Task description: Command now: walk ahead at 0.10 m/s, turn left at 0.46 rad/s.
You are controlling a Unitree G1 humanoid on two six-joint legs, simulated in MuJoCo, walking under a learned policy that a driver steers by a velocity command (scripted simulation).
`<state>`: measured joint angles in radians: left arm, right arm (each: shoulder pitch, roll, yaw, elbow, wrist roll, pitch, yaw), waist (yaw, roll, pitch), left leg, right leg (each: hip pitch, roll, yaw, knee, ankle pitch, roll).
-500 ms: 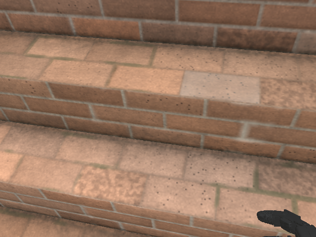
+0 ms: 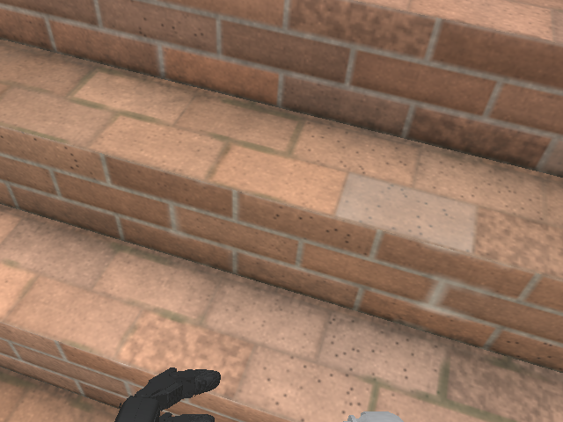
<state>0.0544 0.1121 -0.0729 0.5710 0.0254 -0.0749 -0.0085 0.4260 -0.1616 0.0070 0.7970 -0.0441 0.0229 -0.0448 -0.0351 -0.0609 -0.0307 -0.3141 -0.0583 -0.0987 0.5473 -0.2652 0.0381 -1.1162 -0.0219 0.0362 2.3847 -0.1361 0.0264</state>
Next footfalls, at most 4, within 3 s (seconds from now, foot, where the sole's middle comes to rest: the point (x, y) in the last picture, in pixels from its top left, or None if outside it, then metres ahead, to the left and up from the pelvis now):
0.12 right None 0.02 -0.18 -0.48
0.30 right None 0.12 -0.23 -0.55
0.60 left None -0.04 -0.04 -0.77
1.04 right None -0.12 -0.29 -0.77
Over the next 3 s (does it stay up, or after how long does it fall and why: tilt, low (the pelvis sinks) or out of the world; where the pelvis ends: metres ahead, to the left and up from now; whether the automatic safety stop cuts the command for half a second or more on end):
stays up -0.15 -0.18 -0.02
